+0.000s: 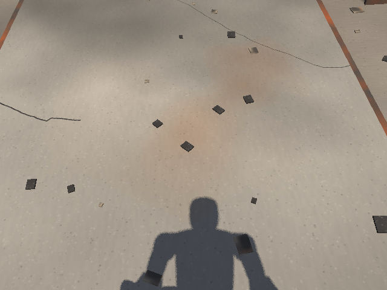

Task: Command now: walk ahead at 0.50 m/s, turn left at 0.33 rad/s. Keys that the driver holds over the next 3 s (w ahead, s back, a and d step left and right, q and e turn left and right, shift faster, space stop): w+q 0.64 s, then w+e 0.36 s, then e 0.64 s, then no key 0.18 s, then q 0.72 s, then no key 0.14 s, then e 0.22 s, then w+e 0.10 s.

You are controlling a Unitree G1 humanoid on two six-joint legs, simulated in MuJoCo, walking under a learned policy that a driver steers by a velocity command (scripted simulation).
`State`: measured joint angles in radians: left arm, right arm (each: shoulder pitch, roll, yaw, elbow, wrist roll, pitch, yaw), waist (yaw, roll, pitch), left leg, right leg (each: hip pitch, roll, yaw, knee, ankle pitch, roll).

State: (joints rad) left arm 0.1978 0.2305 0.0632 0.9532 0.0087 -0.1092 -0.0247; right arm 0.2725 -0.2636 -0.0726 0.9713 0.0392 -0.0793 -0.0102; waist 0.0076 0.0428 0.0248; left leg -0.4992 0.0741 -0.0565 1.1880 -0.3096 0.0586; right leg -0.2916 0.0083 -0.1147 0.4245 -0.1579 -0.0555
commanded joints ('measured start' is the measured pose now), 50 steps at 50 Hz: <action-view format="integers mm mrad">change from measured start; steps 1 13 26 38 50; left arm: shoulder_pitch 12 159 -16 -250 138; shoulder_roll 95 157 159 97 188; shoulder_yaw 18 36 33 3 37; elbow -21 11 -144 -230 -188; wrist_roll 10 -6 -18 -19 -33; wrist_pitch -20 15 -47 -10 8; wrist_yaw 7 56 38 9 -18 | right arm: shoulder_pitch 61 -281 -47 79 -2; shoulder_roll -31 6 -102 -134 -152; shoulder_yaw -19 0 -43 -35 -6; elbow -36 -193 -226 -198 -259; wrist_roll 1 -19 -23 -29 -14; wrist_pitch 22 23 -1 -5 -47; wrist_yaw -5 51 42 3 18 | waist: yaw -23 65 -16 -96 85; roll -137 -68 -52 57 -175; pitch -32 90 -109 -10 -178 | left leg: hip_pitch -118 -290 476 333 -293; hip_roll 78 36 126 61 -78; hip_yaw -56 64 -339 -136 -78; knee -13 -497 -902 -966 146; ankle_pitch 103 354 343 295 -130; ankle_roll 3 2 249 161 -20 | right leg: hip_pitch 99 350 -403 -273 526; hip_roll -260 -297 -127 -75 -296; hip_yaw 190 -68 197 121 761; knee -285 -272 803 146 -136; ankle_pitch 83 296 -198 328 -193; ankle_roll -116 -87 39 71 -254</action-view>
